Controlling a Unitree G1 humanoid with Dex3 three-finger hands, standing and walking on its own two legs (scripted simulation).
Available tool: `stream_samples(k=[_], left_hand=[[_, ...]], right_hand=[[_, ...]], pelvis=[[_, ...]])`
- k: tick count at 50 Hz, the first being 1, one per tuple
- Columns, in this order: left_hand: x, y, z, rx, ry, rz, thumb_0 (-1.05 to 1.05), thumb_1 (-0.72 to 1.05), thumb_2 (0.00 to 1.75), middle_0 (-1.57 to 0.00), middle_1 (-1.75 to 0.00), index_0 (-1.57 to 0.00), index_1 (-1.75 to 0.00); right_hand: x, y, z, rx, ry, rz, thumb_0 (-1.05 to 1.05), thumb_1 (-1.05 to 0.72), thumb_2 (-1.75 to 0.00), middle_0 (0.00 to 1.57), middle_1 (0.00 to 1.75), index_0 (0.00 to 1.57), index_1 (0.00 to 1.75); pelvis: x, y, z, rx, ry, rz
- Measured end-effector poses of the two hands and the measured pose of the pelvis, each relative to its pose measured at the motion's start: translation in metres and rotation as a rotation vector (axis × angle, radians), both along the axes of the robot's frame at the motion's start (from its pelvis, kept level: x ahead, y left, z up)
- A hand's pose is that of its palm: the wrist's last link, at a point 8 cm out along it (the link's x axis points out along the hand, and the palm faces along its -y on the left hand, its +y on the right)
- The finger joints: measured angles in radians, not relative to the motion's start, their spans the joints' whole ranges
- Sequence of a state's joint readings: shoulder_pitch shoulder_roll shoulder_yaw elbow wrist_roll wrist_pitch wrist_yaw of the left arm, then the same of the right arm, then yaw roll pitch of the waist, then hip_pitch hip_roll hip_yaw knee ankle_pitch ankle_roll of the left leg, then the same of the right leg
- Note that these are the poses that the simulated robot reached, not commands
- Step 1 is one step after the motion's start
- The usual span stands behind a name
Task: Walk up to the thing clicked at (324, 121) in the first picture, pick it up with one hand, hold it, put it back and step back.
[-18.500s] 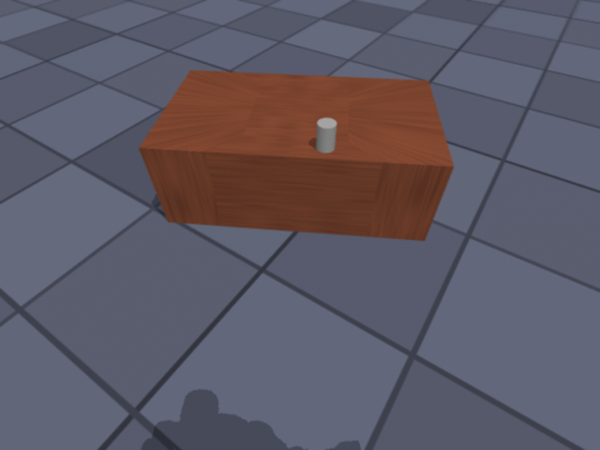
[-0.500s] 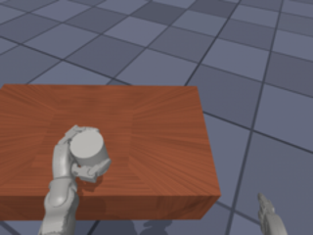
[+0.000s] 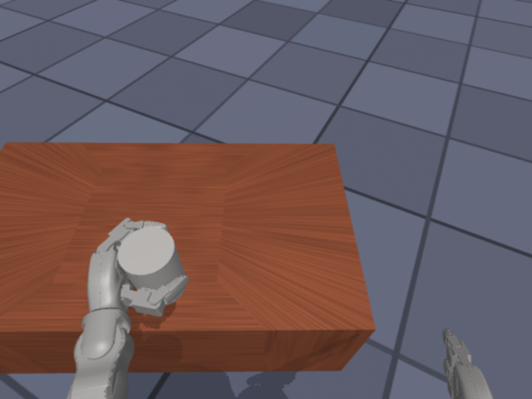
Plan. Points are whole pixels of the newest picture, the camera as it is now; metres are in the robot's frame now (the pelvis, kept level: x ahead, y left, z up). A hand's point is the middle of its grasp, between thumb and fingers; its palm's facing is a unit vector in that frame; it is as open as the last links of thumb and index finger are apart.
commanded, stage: crouch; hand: left
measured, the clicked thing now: (155, 268) +0.32 +0.17 +0.04
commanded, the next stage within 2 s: lower in 1.06 s
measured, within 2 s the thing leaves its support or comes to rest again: neither
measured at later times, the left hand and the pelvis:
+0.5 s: hand (163, 272) +0.36 +0.19 -0.06, palm faces +0.18 -0.98 +0.00, open 10.0 cm; pelvis -0.02 +0.00 -0.05, yaw +0 degrees
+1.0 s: hand (165, 274) +0.39 +0.20 -0.12, palm faces +0.19 -0.98 +0.00, open 10.0 cm; pelvis -0.03 +0.00 -0.09, yaw +0 degrees
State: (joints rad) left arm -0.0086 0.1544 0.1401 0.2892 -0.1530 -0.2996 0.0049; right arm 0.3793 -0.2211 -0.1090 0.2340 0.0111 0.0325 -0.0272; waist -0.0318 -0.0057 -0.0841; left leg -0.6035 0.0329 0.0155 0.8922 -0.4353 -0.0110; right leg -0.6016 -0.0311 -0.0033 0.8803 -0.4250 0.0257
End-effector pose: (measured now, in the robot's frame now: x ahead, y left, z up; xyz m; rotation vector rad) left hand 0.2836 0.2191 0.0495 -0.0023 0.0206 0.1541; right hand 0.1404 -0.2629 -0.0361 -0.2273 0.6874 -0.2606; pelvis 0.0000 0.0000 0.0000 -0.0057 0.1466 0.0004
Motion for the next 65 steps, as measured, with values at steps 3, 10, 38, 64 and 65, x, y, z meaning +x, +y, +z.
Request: stream_samples(k=[3, 10, 38, 64, 65], left_hand=[[0.002, 0.001, -0.004, -0.011, -0.007, 0.01, -0.01, -0.37, 1.07, -0.71, -0.97, -0.74, -0.99], [0.014, 0.008, -0.033, -0.017, 0.03, 0.021, -0.01, -0.38, 1.07, -0.71, -0.97, -0.74, -0.99], [0.065, 0.027, -0.147, 0.002, 0.038, 0.018, -0.01, -0.38, 1.08, -0.71, -0.97, -0.74, -0.99], [0.079, 0.029, -0.193, 0.002, 0.045, 0.043, -0.01, -0.38, 1.08, -0.71, -0.98, -0.74, -1.0], [0.079, 0.029, -0.196, 0.001, 0.05, 0.046, -0.01, -0.38, 1.08, -0.71, -0.98, -0.74, -1.0]], right_hand=[[0.004, 0.003, 0.001, 0.002, -0.012, 0.013, -0.01, 0.53, -0.06, 0.05, 0.05, 0.05, 0.05], [0.007, 0.005, 0.002, -0.013, -0.024, 0.053, -0.01, 0.54, -0.06, 0.05, 0.05, 0.05, 0.05], [-0.009, 0.006, -0.016, -0.155, -0.023, 0.128, -0.01, 0.52, -0.06, 0.05, 0.05, 0.05, 0.05], [-0.025, -0.004, -0.019, -0.234, -0.074, 0.123, -0.01, 0.52, -0.06, 0.06, 0.05, 0.06, 0.05], [-0.025, -0.005, -0.019, -0.239, -0.077, 0.125, -0.01, 0.52, -0.06, 0.06, 0.05, 0.06, 0.05]], pelvis=[[-0.002, -0.001, -0.001, 0.001, 0.003, 0.002], [-0.007, -0.005, -0.008, 0.002, 0.039, 0.008], [-0.021, 0.002, -0.074, -0.036, 0.249, 0.011], [-0.038, -0.003, -0.109, -0.043, 0.313, 0.006], [-0.038, -0.003, -0.11, -0.043, 0.317, 0.006]])
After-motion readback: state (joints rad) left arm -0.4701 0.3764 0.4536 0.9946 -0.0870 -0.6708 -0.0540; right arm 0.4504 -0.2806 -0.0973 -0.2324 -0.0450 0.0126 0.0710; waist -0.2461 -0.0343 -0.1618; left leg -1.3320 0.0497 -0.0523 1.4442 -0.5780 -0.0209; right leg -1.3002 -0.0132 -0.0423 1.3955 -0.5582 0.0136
